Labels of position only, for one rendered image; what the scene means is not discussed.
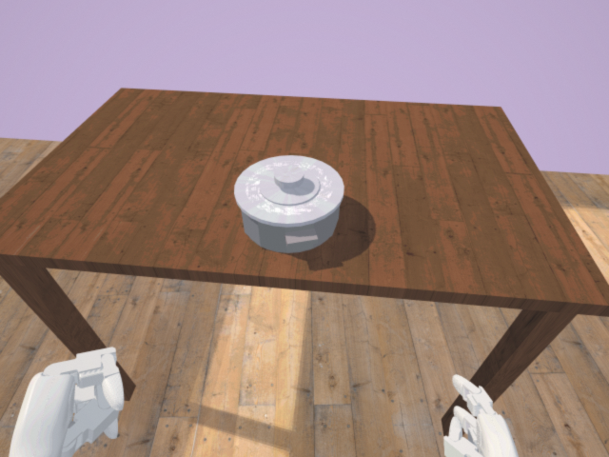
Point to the lid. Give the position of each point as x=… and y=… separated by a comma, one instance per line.
x=261, y=199

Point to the pot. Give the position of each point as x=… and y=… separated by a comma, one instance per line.
x=293, y=239

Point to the right robot hand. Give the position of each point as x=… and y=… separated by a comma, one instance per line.
x=488, y=435

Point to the knob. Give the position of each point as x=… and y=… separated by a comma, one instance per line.
x=288, y=177

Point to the table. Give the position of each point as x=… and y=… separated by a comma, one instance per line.
x=442, y=203

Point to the left robot hand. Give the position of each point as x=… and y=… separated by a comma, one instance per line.
x=52, y=397

